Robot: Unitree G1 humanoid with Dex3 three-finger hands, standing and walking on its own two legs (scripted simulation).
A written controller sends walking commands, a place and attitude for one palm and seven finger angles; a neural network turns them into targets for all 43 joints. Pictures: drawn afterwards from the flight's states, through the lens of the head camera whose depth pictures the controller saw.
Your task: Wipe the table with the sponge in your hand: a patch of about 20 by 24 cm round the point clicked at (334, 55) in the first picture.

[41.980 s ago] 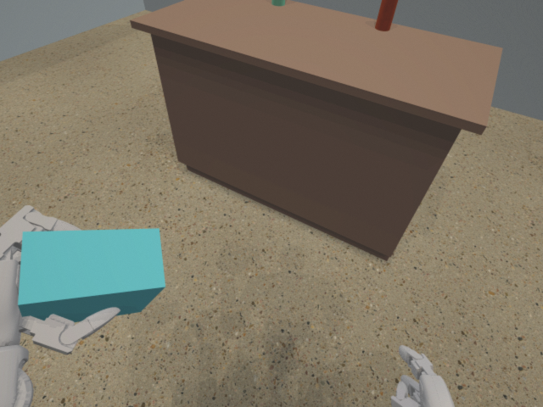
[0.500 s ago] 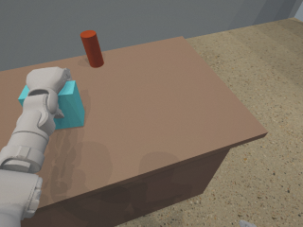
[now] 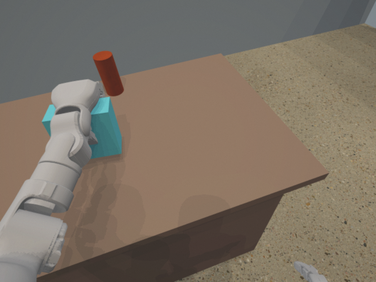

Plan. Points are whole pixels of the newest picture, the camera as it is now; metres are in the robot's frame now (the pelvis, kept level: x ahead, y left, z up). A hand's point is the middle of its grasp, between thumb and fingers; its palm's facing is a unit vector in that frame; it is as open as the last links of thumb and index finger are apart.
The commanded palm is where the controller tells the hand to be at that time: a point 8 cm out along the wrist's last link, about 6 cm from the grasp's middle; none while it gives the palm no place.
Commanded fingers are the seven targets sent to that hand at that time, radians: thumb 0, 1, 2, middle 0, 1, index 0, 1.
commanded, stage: wipe back along the middle lane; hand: left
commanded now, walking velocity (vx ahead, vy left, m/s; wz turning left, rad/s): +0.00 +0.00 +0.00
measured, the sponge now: (90, 136) +0.41 +0.26 +0.09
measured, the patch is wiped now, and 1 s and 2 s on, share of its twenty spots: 0.45 0.45 0.50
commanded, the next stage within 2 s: slide across to the third lane in 1.52 s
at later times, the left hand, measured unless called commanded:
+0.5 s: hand (77, 153) +0.34 +0.25 +0.12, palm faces -0.06 -0.02 -1.00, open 10.7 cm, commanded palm +0.32 +0.24 +0.19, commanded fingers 0.00 0.10 1.30 -1.20 -1.60 -1.20 -1.60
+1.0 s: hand (87, 162) +0.32 +0.22 +0.12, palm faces +0.02 -0.03 -1.00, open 10.8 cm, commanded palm +0.28 +0.22 +0.17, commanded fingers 0.00 0.10 1.30 -1.20 -1.60 -1.20 -1.60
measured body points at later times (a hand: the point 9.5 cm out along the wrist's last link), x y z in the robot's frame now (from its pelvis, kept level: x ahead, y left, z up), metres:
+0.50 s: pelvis -0.03 -0.01 +0.00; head -0.03 -0.05 +0.45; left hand +0.33 +0.24 +0.18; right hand +0.18 -0.24 -0.10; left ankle +0.00 +0.09 -0.74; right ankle -0.05 -0.11 -0.74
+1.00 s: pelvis -0.03 -0.01 +0.00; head -0.05 -0.06 +0.45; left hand +0.31 +0.22 +0.17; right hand +0.16 -0.25 -0.11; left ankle +0.00 +0.09 -0.74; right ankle -0.05 -0.11 -0.74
